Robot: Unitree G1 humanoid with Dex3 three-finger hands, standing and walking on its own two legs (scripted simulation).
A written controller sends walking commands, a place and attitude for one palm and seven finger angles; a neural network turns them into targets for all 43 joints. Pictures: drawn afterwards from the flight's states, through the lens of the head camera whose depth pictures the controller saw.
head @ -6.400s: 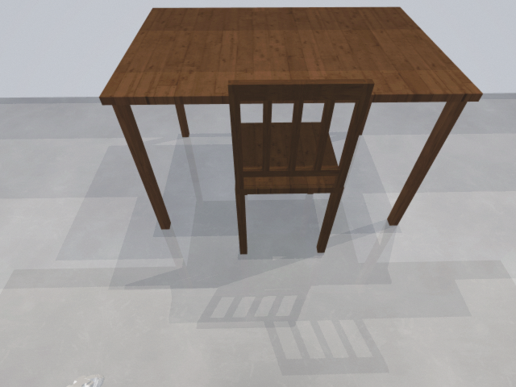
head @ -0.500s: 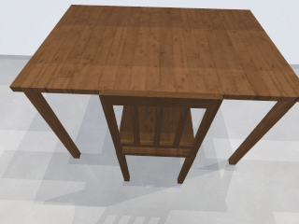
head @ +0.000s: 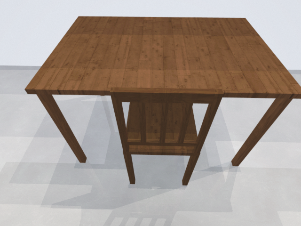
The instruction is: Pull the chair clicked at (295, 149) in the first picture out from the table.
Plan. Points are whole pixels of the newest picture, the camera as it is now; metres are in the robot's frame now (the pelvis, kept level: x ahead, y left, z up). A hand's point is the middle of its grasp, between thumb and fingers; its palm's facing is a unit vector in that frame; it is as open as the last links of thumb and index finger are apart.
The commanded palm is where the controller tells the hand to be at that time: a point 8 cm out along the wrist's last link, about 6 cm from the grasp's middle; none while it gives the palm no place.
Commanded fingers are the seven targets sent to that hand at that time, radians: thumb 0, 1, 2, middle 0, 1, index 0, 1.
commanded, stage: look again from close up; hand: left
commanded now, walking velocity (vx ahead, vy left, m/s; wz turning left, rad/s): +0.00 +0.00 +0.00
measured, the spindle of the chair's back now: (163, 123) +0.52 -0.02 -0.11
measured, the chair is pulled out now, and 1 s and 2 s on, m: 0.00 0.00 0.00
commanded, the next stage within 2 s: raise the hand toward the chair's back in 1.12 s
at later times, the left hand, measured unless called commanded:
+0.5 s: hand out of the picture +0.02 +0.15 -0.17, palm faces +0.02 -0.98 -0.17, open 7.3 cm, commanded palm none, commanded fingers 0.00 0.90 0.90 -0.20 -0.30 -0.20 -0.30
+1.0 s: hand out of the picture +0.04 +0.15 -0.17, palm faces +0.03 -0.98 -0.19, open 7.4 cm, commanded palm none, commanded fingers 0.00 0.90 0.90 -0.20 -0.30 -0.20 -0.30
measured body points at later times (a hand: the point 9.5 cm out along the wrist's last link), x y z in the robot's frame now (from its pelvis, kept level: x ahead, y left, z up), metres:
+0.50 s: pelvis +0.03 -0.01 +0.00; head +0.05 -0.01 +0.45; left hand +0.02 +0.21 -0.16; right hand +0.03 -0.23 -0.16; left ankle +0.02 +0.09 -0.74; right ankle +0.02 -0.14 -0.74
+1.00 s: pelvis +0.04 -0.02 +0.00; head +0.06 -0.02 +0.45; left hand +0.04 +0.20 -0.15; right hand +0.05 -0.24 -0.16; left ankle +0.02 +0.09 -0.74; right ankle +0.02 -0.14 -0.74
